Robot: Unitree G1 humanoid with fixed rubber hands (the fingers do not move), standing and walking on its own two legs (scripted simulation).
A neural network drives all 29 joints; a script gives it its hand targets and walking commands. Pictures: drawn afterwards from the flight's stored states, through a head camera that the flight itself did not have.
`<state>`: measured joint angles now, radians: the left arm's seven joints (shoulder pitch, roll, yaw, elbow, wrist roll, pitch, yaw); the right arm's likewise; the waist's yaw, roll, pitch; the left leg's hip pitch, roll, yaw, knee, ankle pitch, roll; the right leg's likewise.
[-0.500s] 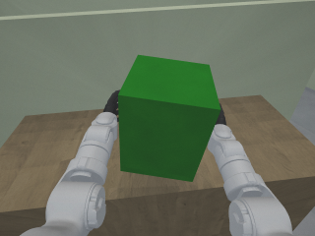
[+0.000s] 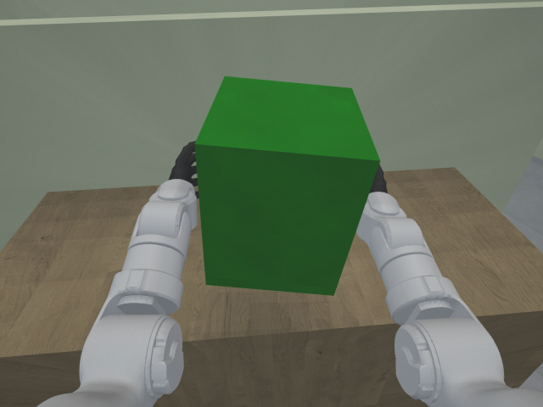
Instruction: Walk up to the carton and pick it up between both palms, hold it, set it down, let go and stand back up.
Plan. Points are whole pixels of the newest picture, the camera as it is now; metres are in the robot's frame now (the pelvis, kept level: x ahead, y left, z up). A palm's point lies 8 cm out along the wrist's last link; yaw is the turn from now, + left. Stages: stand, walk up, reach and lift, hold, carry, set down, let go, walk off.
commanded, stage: reach and lift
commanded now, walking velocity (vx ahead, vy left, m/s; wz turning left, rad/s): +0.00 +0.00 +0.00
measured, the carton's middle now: (279, 186) +0.40 -0.03 +0.18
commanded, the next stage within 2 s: hold in 0.70 s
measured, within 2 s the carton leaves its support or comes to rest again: neither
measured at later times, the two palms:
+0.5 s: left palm (178, 182) +0.39 +0.12 +0.21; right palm (373, 185) +0.37 -0.17 +0.19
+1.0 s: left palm (176, 179) +0.37 +0.12 +0.22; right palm (378, 180) +0.36 -0.17 +0.21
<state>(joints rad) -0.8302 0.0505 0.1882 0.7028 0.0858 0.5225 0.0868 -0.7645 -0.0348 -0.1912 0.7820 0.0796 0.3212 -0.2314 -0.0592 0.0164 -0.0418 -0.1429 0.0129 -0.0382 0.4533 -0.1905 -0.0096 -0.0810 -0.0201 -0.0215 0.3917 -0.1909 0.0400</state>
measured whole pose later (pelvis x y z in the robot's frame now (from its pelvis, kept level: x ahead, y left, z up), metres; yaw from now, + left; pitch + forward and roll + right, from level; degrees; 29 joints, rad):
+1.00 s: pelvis -0.01 +0.00 +0.00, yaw +0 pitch -7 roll -1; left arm -0.83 0.04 0.21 0.56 0.09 0.66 0.10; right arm -0.83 -0.09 -0.12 0.69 0.16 0.47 -0.25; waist -0.06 0.04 -0.05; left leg -0.14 0.01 -0.04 0.45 -0.18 -0.01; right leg -0.08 -0.02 -0.02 0.39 -0.18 0.04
